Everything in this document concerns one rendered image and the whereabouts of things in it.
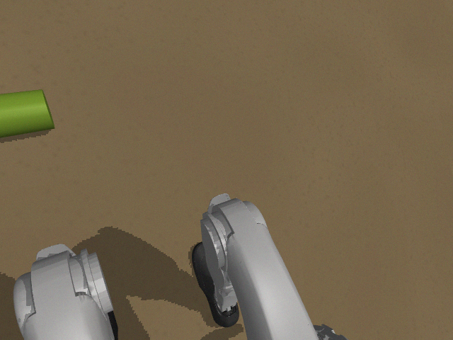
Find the bottle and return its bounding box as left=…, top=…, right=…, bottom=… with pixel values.
left=0, top=89, right=55, bottom=138

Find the right robot foot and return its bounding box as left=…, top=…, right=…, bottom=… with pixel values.
left=192, top=242, right=239, bottom=327

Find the right robot hand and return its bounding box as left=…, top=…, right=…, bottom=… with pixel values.
left=313, top=324, right=348, bottom=340

